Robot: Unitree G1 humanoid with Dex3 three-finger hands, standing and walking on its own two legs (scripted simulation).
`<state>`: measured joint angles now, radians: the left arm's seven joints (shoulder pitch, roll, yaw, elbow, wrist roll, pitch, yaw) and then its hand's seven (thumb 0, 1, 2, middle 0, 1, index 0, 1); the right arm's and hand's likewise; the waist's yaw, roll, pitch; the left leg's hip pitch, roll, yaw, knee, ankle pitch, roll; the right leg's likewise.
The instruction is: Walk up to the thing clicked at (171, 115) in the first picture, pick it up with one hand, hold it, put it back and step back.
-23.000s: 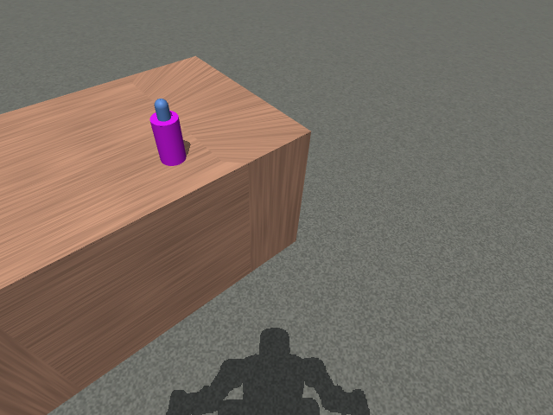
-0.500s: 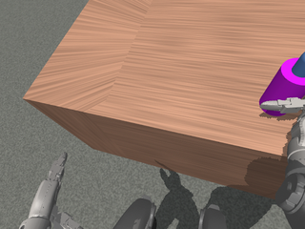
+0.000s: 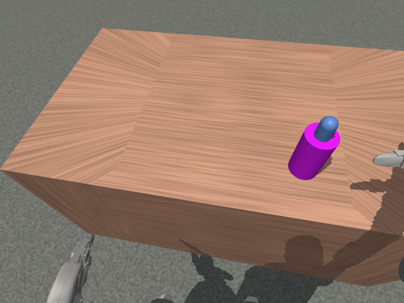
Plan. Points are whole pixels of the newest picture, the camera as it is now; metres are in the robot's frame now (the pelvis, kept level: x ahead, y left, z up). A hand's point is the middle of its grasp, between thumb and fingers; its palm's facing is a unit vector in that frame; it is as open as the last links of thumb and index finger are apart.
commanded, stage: sink last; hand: right
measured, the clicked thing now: (315, 146) +0.50 -0.21 -0.02
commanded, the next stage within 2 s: home in 1.08 s
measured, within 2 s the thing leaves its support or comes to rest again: neither
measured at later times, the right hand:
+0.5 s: hand out of the picture +0.29 -0.30 +0.05, palm faces +0.34 +0.87 -0.36, open 17.1 cm
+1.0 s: hand out of the picture +0.15 -0.22 +0.02, palm faces +0.34 +0.88 -0.33, open 17.3 cm
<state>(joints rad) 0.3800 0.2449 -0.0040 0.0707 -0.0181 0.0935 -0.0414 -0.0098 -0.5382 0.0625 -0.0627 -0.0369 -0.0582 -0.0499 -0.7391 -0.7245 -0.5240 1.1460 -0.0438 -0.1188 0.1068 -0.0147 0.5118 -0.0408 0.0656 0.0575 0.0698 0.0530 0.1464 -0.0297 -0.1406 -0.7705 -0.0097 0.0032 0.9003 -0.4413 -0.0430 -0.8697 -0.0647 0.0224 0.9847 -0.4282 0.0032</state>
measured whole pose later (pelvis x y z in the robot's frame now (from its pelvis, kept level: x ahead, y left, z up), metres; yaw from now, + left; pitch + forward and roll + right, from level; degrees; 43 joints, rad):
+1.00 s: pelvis -0.01 +0.03 +0.03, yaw -3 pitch +4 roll -1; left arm 0.40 0.25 0.14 0.29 -0.04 0.00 0.12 -0.01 -0.48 0.06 -0.06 -0.06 -0.07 -0.05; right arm 0.48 -0.25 -0.19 0.05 0.07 -0.01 -0.06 -0.01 0.51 -0.05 0.06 0.06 0.06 0.06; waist -0.04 -0.03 -0.08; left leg -0.44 0.03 0.01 0.81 -0.43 -0.01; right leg -0.49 -0.03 0.02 0.78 -0.35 0.04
